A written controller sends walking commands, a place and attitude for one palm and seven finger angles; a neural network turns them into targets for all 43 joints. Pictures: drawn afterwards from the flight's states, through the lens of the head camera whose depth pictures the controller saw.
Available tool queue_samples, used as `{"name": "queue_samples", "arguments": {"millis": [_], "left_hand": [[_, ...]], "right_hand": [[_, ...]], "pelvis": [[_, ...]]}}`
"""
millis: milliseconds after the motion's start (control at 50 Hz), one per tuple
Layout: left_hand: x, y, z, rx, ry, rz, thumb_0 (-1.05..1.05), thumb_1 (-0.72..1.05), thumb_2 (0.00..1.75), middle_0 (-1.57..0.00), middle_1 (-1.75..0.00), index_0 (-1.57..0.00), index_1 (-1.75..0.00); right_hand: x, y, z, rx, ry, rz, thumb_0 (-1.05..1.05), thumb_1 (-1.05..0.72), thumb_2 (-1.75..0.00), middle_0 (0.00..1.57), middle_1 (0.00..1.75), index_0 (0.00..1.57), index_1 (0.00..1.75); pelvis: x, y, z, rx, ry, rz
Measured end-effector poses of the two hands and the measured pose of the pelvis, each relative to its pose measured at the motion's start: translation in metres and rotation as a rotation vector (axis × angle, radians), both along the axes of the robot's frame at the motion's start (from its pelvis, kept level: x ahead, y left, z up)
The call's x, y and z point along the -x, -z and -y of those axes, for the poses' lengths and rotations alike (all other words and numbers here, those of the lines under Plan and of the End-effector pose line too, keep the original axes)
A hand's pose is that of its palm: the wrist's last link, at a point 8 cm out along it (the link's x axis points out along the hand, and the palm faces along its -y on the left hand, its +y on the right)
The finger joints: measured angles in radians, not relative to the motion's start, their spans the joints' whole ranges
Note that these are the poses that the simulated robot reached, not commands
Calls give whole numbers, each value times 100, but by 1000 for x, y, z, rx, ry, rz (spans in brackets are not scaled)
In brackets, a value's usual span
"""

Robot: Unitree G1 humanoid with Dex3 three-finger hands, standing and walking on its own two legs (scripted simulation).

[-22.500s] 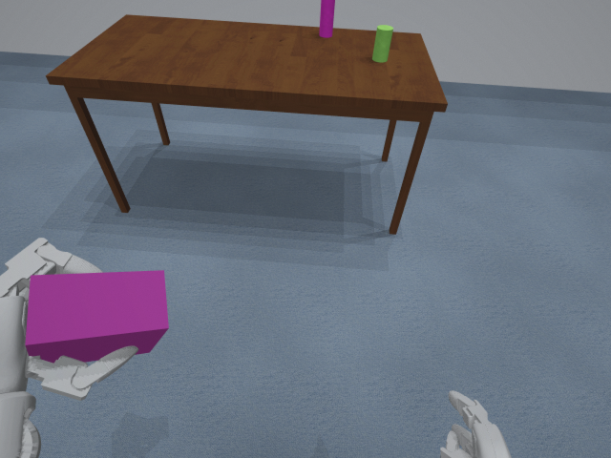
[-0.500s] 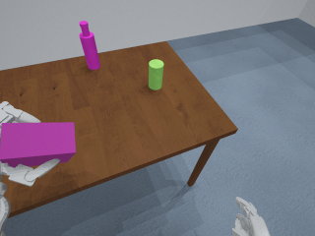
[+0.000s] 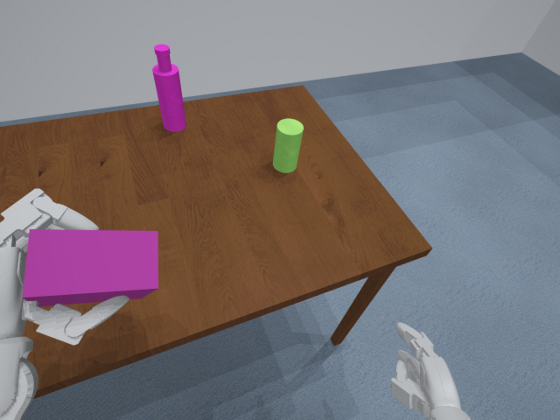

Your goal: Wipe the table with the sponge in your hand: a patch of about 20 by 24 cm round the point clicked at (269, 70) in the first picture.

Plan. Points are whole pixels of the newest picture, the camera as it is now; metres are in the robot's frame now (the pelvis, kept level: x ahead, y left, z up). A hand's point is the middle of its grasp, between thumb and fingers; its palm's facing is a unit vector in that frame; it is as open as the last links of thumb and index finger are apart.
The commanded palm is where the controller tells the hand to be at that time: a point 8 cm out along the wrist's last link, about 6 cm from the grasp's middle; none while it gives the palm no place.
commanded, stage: come to a stop and stand still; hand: left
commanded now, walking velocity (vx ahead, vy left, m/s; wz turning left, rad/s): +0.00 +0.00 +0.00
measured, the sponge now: (112, 269) +0.23 +0.22 +0.14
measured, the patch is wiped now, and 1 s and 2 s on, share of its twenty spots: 0.00 0.00 0.00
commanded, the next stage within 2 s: look again from close up in 0.08 s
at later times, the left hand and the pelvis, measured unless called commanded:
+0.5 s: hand (77, 281) +0.21 +0.24 +0.15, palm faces +0.37 -0.86 -0.36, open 10.2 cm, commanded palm +0.15 +0.27 +0.17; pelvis -0.01 -0.01 +0.00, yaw +0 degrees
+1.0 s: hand (46, 282) +0.21 +0.27 +0.15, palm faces +0.33 -0.84 -0.42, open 10.2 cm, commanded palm +0.15 +0.31 +0.17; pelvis -0.01 +0.02 -0.01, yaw +0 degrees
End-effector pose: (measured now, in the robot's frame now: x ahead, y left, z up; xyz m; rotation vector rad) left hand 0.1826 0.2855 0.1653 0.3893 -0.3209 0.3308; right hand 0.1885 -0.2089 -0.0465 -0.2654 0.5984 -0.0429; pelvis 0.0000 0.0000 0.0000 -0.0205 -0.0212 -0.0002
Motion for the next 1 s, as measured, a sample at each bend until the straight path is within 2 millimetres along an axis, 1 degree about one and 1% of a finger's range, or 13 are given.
{"name": "queue_samples", "arguments": {"millis": [100, 220, 420, 600, 740, 860, 940, 1000], "left_hand": [[1, -3, -5, -30, -9, -19, -1, -51, 104, -73, -135, -74, -134], [8, -10, -1, -44, -12, -7, -1, -51, 104, -73, -135, -74, -134], [12, 0, 4, -27, -24, -62, -1, -51, 104, -73, -135, -74, -134], [13, -2, 11, -33, -11, -60, -1, -51, 104, -73, -135, -74, -134], [13, -1, 9, -38, -11, -70, -1, -51, 104, -73, -135, -74, -134], [13, 2, 2, -50, 6, -85, -1, -51, 104, -73, -135, -74, -134], [13, 3, -12, -72, 16, -84, -1, -51, 104, -73, -135, -74, -134], [14, 2, -23, -95, 17, -75, -1, -51, 104, -73, -135, -74, -134]], "right_hand": [[5, 1, 2, 2, 13, -13, 1, -91, -90, 20, 30, 20, 30], [19, 8, 7, 4, 25, -55, 1, -91, -90, 20, 30, 20, 30], [37, 15, 20, 5, 59, -92, 2, -91, -90, 20, 30, 20, 30], [39, 13, 28, 12, 72, -80, 2, -91, -90, 20, 30, 20, 30], [36, 12, 30, 19, 77, -70, 2, -91, -90, 20, 30, 20, 30], [33, 14, 27, 39, 82, -73, 1, -91, -90, 20, 30, 20, 30], [32, 15, 19, 53, 88, -83, 1, -91, -90, 20, 30, 20, 30], [32, 16, 8, 54, 86, -84, 2, -91, -90, 20, 30, 20, 30]], "pelvis": [[2, -1, 0, 0, 0, 0], [5, -1, 2, 1, 0, 0], [10, -2, 6, -1, 2, 4], [13, -2, 10, 0, 10, 2], [12, -1, 7, 3, 10, -4], [13, 2, -5, 6, 8, -17], [13, 5, -16, 2, 5, -19], [14, 7, -25, -1, -2, -17]]}}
